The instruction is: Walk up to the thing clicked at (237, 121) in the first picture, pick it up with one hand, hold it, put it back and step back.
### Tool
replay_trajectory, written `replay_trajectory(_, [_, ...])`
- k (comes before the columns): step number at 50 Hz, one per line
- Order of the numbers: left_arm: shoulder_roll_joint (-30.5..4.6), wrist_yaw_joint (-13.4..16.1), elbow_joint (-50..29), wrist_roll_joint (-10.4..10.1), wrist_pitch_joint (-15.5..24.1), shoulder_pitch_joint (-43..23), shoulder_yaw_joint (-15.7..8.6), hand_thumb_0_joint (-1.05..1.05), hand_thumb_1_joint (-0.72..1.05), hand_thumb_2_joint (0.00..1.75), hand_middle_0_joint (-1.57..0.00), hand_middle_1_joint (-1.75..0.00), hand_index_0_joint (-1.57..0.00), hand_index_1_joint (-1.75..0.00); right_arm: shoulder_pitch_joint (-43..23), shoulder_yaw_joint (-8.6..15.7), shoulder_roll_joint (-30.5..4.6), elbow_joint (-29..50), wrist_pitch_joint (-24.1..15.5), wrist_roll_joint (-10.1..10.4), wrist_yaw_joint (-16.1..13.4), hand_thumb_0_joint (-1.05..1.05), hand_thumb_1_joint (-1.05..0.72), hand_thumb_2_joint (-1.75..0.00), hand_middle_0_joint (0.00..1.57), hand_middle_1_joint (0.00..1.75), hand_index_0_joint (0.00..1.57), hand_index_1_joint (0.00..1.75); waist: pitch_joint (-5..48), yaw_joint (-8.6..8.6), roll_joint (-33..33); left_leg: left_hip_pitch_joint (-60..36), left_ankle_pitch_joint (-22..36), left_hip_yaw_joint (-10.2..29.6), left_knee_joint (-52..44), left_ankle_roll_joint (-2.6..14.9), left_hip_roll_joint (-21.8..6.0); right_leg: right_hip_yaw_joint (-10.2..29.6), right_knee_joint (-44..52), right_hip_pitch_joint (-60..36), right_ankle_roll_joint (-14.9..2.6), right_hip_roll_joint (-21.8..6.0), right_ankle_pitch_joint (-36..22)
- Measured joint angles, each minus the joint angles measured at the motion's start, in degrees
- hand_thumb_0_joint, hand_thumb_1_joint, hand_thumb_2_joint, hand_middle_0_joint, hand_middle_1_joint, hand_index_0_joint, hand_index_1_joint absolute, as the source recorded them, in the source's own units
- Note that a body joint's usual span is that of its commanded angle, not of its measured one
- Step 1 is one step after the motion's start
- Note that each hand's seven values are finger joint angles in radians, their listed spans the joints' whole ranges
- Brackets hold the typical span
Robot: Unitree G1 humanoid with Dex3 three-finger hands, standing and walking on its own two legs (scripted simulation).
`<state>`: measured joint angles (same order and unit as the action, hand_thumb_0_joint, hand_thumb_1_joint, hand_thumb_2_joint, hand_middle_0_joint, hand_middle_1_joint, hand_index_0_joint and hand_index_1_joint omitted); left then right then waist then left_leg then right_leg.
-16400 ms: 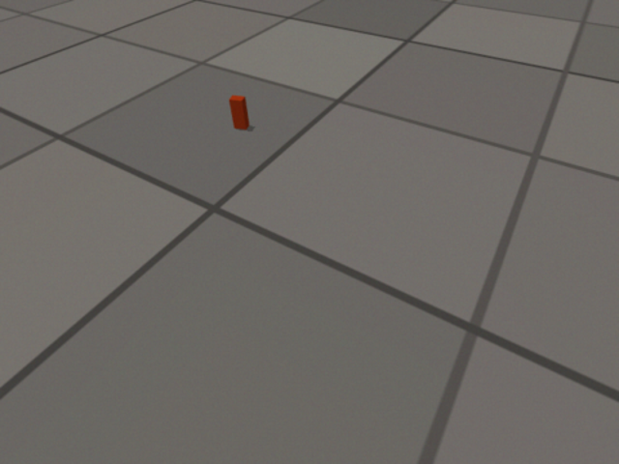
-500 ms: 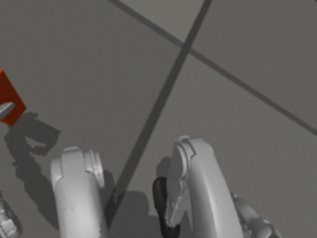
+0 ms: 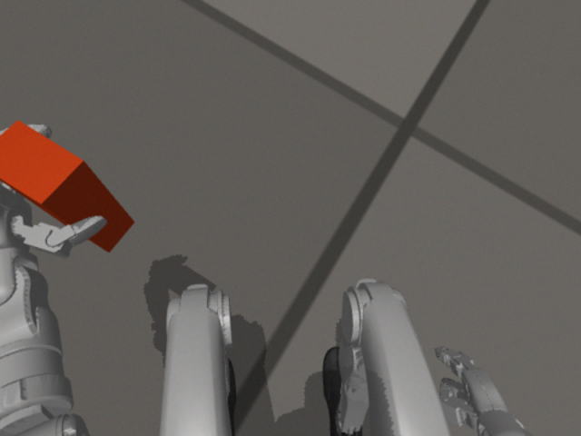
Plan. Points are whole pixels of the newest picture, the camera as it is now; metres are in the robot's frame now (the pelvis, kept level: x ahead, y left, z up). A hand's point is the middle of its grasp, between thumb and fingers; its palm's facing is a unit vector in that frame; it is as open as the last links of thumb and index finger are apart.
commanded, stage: hold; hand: left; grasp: from the side
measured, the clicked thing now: (71, 198) +0.41 +0.30 -0.02
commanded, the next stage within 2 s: none
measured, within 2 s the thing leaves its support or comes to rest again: neither
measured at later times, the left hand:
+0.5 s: hand out of the picture +0.38 +0.26 +0.22, palm faces +0.35 -0.93 -0.06, open 12.5 cm
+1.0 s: hand out of the picture +0.39 +0.24 +0.32, palm faces +0.35 -0.94 -0.04, open 12.6 cm
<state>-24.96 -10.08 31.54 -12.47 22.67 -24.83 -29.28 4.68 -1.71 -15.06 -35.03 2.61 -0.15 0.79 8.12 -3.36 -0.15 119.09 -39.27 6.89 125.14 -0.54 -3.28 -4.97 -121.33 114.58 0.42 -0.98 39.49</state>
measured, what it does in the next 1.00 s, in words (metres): rises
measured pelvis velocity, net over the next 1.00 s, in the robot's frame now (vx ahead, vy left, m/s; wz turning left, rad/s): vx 0.06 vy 0.01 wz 0.09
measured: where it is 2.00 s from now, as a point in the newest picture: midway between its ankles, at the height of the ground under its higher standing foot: (282, 424)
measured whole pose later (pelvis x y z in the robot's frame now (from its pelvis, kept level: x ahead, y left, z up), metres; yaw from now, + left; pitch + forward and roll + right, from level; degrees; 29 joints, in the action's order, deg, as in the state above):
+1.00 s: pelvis +0.06 +0.01 +0.28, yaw +5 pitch +15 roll -3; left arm -11.5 4.3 21.5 -7.0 16.8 -9.8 -12.0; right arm 13.5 -0.3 -11.3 -36.6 -2.8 -0.1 -2.8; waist 6.3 -1.8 0.9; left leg 53.4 -28.9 1.5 66.6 -0.4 -3.3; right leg -3.5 -63.1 50.0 1.0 -1.1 28.5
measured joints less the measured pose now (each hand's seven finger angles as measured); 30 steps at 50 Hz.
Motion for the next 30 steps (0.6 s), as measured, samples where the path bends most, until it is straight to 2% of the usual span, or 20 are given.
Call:
replay_trajectory(6, [2.89,1.71,-6.30,-0.48,-3.84,2.86,2.43,0.02,-0.61,0.90,-0.57,-0.94,-0.59,-0.91,0.31,1.12,0.38,0.80,-0.97,1.19,-1.16,0.01,-0.91,-0.89,0.20,0.30,0.20,0.30,1.15,0.85,0.71,-7.32,0.48,-1.06,-7.42,-0.08,-0.34,0.41,7.06,-6.83,-0.15,0.07,-0.56])
replay_trajectory(13, [6.90,6.45,-14.30,-0.16,-8.29,8.60,5.67,0.02,-0.61,0.84,-0.57,-0.97,-0.60,-0.94,1.49,1.92,1.14,1.61,-1.54,2.28,-2.43,0.01,-0.91,-0.89,0.20,0.30,0.20,0.30,1.73,1.18,1.43,-17.87,1.49,-2.04,-17.17,-0.08,-0.66,0.63,16.72,-17.08,-0.11,0.23,-1.73])
replay_trajectory(17, [8.51,9.24,-17.41,0.45,-9.40,11.77,7.85,0.02,-0.61,0.82,-0.57,-0.98,-0.60,-0.95,2.51,2.10,1.82,1.44,-2.24,2.45,-3.24,0.01,-0.91,-0.89,0.20,0.30,0.20,0.30,1.76,1.14,1.53,-25.05,2.47,-2.54,-23.44,-0.11,-0.65,0.69,22.95,-24.20,-0.08,0.19,-2.71])
replay_trajectory(24, [8.99,11.38,-16.32,2.88,-9.43,14.21,11.44,0.02,-0.61,0.81,-0.57,-0.98,-0.60,-0.96,4.71,1.87,2.41,0.80,-3.74,2.14,-4.04,0.01,-0.91,-0.89,0.20,0.30,0.20,0.30,1.95,0.72,1.45,-37.25,4.58,-3.24,-33.96,-0.15,-0.44,0.70,33.44,-36.40,-0.04,0.02,-4.78])
replay_trajectory(30, [9.86,11.43,-13.41,3.00,-8.45,14.43,12.99,0.02,-0.61,0.79,-0.57,-0.98,-0.60,-0.96,6.25,1.91,2.22,0.28,-5.06,1.94,-3.93,0.01,-0.91,-0.89,0.20,0.30,0.20,0.30,1.55,0.63,1.36,-45.66,6.08,-3.76,-41.01,-0.10,-0.38,0.79,40.56,-44.77,0.08,0.02,-6.37])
